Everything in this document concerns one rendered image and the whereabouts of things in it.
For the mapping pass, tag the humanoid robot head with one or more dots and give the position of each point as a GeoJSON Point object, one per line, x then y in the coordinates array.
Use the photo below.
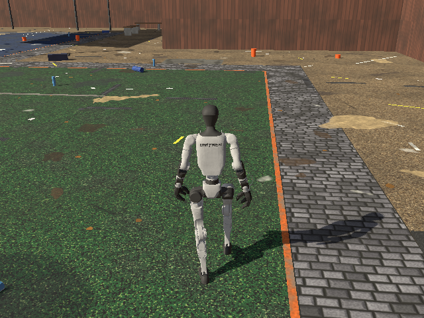
{"type": "Point", "coordinates": [210, 115]}

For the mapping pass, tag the robot right forearm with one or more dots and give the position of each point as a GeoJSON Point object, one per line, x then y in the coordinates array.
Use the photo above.
{"type": "Point", "coordinates": [243, 179]}

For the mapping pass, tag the robot left upper arm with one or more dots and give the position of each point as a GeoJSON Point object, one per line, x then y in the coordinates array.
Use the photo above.
{"type": "Point", "coordinates": [186, 152]}

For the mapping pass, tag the robot right upper arm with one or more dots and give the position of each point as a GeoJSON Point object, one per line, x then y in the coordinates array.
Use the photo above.
{"type": "Point", "coordinates": [235, 150]}

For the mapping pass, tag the robot left hand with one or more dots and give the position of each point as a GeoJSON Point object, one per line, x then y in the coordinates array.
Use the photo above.
{"type": "Point", "coordinates": [181, 191]}

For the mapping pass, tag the robot right hand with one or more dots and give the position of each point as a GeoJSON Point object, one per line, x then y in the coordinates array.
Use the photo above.
{"type": "Point", "coordinates": [247, 198]}

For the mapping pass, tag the robot left forearm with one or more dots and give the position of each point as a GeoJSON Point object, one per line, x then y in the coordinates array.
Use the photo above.
{"type": "Point", "coordinates": [180, 176]}

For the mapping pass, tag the robot right shin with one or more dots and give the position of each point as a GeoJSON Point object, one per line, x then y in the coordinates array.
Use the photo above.
{"type": "Point", "coordinates": [227, 226]}

